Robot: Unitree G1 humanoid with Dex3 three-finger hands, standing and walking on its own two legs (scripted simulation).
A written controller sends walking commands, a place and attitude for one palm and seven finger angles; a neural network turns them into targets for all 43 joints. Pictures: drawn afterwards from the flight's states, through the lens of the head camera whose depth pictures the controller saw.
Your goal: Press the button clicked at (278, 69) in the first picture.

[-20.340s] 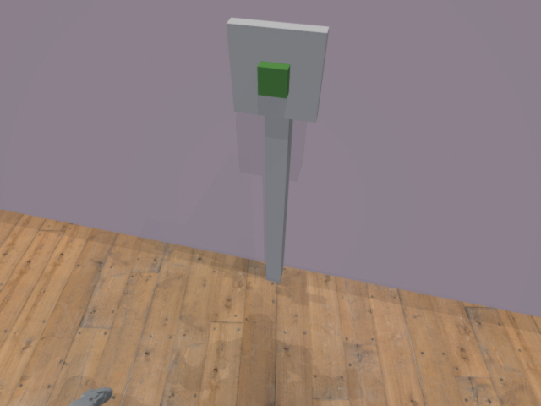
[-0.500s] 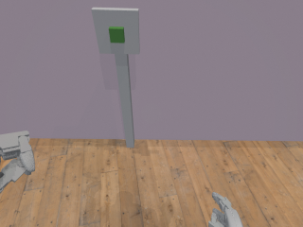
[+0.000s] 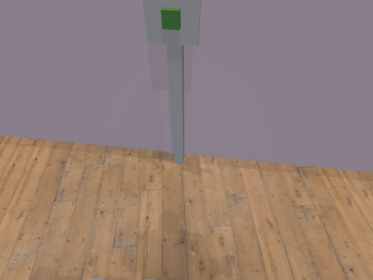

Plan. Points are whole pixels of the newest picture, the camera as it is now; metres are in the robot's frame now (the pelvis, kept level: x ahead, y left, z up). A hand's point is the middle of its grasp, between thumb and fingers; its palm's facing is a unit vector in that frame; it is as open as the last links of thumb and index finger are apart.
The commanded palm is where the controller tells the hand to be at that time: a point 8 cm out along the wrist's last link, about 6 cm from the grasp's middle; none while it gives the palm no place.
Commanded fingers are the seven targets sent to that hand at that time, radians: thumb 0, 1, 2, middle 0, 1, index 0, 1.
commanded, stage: let the arm hang, fingers relaxed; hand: left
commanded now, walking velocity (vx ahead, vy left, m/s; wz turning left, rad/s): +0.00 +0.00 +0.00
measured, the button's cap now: (171, 18) +0.86 +0.09 +0.16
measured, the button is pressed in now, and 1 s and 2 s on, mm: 0 0 0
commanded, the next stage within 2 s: stand and wait in 0.78 s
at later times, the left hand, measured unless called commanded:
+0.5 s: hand out of the picture +0.01 +0.21 -0.15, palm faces +0.00 -0.97 -0.26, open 7.1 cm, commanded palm none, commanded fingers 0.00 0.90 0.90 -0.20 -0.30 -0.20 -0.30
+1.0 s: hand out of the picture +0.07 +0.23 -0.14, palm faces -0.02 -0.95 -0.32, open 7.4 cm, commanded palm none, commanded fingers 0.00 0.90 0.90 -0.20 -0.30 -0.20 -0.30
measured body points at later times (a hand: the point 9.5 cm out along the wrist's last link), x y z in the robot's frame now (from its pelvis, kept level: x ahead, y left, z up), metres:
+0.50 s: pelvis -0.01 +0.01 +0.02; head -0.01 +0.00 +0.47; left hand +0.01 +0.26 -0.13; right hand -0.01 -0.23 -0.14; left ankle +0.01 +0.12 -0.72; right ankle +0.03 -0.09 -0.72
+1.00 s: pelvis +0.00 +0.00 +0.02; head +0.02 -0.01 +0.47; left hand +0.07 +0.28 -0.12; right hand +0.02 -0.27 -0.13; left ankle +0.01 +0.12 -0.72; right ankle +0.03 -0.09 -0.72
